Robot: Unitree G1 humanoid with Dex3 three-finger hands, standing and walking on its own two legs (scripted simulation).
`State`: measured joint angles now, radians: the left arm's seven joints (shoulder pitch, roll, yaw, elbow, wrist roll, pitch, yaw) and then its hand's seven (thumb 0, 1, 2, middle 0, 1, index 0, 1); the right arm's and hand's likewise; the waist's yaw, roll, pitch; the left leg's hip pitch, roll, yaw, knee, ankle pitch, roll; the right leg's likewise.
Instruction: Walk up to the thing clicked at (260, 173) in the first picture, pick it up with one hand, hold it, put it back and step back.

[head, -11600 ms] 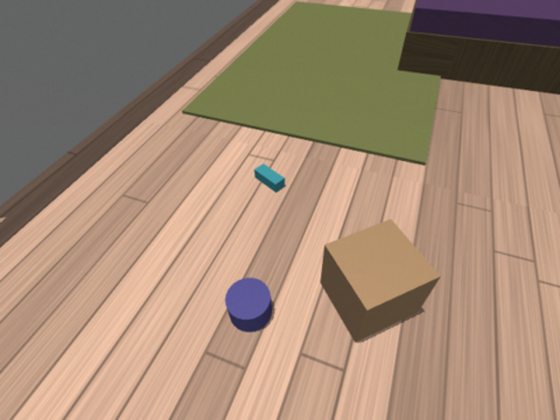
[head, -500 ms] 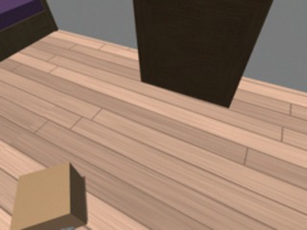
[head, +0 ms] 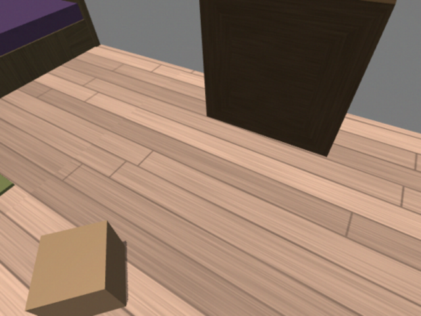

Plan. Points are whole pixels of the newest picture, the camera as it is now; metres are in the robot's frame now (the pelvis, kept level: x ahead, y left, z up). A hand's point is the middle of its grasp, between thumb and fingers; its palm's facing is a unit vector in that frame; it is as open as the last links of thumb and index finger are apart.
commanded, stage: stand
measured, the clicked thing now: out of the picture +0.15 +1.33 -0.75
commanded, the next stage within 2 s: walk up in 1.84 s
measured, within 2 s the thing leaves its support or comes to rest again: neither
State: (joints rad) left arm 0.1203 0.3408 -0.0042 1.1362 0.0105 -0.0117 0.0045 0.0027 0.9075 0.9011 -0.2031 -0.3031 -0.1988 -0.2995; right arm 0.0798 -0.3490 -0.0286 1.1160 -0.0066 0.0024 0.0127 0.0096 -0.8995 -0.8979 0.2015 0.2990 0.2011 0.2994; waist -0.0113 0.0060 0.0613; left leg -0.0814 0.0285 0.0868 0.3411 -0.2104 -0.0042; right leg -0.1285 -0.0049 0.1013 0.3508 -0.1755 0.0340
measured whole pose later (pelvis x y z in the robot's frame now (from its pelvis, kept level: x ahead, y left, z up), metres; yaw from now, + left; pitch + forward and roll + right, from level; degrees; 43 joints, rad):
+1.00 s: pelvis +0.00 +0.00 +0.00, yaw +2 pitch -3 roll +0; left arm 0.11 0.34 -0.01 1.12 0.01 -0.01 0.00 0.00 0.91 0.90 -0.20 -0.30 -0.20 -0.30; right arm 0.11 -0.35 -0.02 1.12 -0.01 0.00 0.01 0.01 -0.90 -0.90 0.20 0.30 0.20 0.30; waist -0.01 0.00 0.05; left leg -0.09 0.02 0.06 0.34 -0.20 0.00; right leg -0.12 -0.01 0.08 0.34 -0.17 0.04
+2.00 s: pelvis +0.02 -0.01 +0.00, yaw +0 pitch -2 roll +1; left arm 0.19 0.40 0.04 1.06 0.03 -0.01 -0.06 0.00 0.91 0.90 -0.20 -0.30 -0.20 -0.30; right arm 0.22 -0.37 -0.08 1.03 -0.03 -0.04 0.05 0.01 -0.90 -0.90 0.20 0.30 0.20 0.30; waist -0.02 -0.01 0.04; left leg -0.07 0.04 0.08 0.35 -0.26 0.03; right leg -0.32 -0.03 0.01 0.72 -0.42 -0.01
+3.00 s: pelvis +0.40 -0.03 -0.02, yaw +6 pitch -2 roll +0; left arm 0.22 0.42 0.08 0.82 0.04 -0.09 -0.06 0.00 0.91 0.90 -0.20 -0.30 -0.20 -0.30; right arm 0.42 -0.41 -0.05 0.83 0.01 -0.02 0.05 0.01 -0.90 -0.90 0.20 0.30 0.20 0.30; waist -0.04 0.03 0.07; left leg -0.23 0.05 -0.01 0.78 -0.43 0.01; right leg -0.37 -0.04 -0.07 0.61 -0.20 -0.01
